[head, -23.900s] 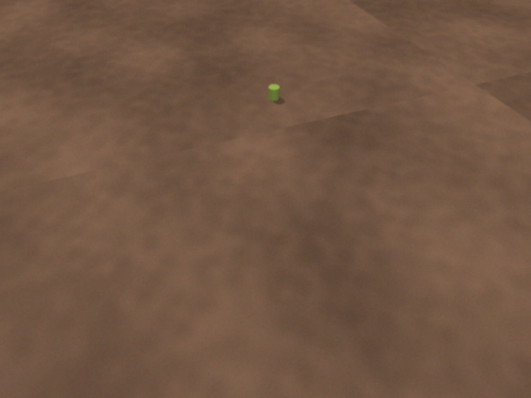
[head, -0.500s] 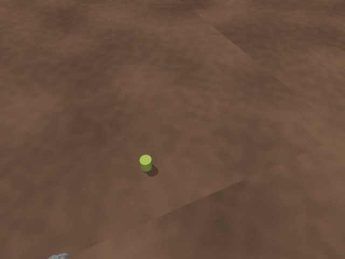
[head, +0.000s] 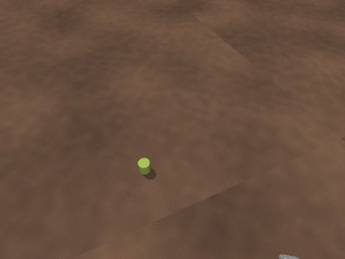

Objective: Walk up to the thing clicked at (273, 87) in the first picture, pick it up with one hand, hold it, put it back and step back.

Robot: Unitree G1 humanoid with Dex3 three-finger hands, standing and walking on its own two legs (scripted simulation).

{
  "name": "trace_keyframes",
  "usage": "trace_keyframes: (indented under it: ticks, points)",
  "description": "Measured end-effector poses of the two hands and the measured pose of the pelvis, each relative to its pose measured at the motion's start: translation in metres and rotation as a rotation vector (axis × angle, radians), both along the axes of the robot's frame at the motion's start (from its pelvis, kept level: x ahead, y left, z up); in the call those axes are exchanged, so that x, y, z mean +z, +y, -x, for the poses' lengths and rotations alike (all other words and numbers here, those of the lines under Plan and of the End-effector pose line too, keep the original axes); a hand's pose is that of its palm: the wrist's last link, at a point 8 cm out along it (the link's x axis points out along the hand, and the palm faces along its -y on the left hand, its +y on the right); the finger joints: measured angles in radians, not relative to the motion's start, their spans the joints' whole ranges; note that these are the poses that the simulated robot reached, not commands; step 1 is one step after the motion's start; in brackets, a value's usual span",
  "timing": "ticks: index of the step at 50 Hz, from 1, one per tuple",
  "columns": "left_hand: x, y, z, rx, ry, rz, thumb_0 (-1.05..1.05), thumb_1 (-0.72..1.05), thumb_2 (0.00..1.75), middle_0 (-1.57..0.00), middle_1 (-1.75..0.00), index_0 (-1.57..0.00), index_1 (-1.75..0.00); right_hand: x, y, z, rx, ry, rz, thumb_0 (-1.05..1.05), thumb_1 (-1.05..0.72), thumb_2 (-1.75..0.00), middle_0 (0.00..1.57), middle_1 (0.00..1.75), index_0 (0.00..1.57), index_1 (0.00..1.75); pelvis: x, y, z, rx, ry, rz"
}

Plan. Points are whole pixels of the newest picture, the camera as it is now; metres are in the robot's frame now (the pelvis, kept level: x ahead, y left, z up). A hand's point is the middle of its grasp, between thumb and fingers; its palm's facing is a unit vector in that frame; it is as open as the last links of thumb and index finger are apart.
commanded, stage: stand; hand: left
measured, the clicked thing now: (144, 166) +0.78 +0.22 -0.74
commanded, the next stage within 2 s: walk up in 0.92 s
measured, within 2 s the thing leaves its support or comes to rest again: neither
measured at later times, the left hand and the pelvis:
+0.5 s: hand out of the picture +0.05 +0.24 -0.15, palm faces -0.03 -0.94 -0.34, open 7.3 cm; pelvis -0.03 -0.01 +0.00, yaw +0 degrees
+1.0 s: hand out of the picture +0.06 +0.25 -0.15, palm faces -0.03 -0.94 -0.33, open 7.3 cm; pelvis -0.01 -0.01 +0.00, yaw -1 degrees
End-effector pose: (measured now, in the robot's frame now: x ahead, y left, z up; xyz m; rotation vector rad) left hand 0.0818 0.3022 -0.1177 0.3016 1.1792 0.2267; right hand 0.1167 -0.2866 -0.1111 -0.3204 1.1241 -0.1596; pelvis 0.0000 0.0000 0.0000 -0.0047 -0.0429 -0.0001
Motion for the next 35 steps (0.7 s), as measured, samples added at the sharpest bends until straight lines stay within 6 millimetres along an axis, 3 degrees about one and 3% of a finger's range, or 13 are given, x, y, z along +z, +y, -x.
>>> trace_keyframes:
  ticks: [7, 23, 35]
  points:
    - [0.001, -0.007, 0.011, -0.015, 0.020, 0.009, 0.00, 0.91, 0.90, -0.20, -0.30, -0.21, -0.30, 0.001, -0.004, 0.018, -0.020, 0.014, -0.002, 0.01, -0.90, -0.90, 0.20, 0.30, 0.21, 0.30, 0.003, -0.001, 0.008, -0.005, -0.010, -0.002]
    - [0.000, -0.013, 0.038, -0.030, 0.053, 0.013, 0.00, 0.91, 0.90, -0.20, -0.30, -0.21, -0.30, -0.005, -0.017, 0.078, -0.061, 0.112, 0.002, 0.01, -0.90, -0.90, 0.20, 0.30, 0.20, 0.30, 0.004, -0.006, 0.024, -0.006, -0.009, -0.002]
    - [0.000, -0.013, 0.043, -0.036, 0.067, 0.009, 0.00, 0.91, 0.90, -0.20, -0.30, -0.21, -0.30, -0.008, -0.018, 0.091, -0.066, 0.137, 0.000, 0.01, -0.90, -0.90, 0.20, 0.30, 0.20, 0.30, 0.003, -0.008, 0.027, -0.010, -0.004, -0.003]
